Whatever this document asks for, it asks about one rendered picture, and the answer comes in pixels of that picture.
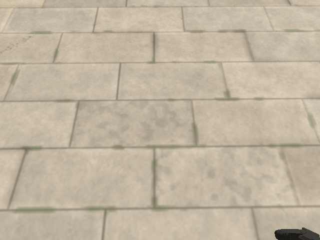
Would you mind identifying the robot right hand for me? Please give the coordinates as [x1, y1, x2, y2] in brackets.
[274, 227, 320, 240]

